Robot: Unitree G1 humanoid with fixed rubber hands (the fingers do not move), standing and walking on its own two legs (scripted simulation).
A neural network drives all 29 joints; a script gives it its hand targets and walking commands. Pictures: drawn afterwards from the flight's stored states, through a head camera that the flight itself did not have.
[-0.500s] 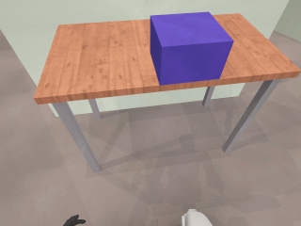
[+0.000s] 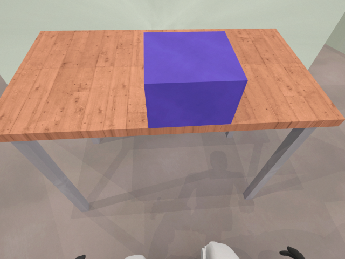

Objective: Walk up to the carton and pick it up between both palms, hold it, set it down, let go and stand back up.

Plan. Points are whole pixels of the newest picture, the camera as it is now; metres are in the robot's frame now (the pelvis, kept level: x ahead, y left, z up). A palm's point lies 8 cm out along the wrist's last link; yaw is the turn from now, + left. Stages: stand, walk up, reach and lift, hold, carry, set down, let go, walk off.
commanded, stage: walk up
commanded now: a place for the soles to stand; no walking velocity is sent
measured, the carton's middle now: (187, 78) +0.57 -0.01 +0.08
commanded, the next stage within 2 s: none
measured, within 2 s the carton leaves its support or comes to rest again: neither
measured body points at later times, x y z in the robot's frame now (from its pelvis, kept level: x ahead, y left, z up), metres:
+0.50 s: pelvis +0.04 -0.06 +0.01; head +0.06 -0.07 +0.46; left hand +0.17 +0.21 -0.08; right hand +0.19 -0.32 -0.09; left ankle +0.03 +0.08 -0.71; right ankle +0.07 -0.17 -0.71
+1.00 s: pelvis +0.04 -0.04 +0.01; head +0.04 -0.04 +0.46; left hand +0.08 +0.24 -0.10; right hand +0.16 -0.30 -0.09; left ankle +0.03 +0.08 -0.71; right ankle +0.07 -0.17 -0.71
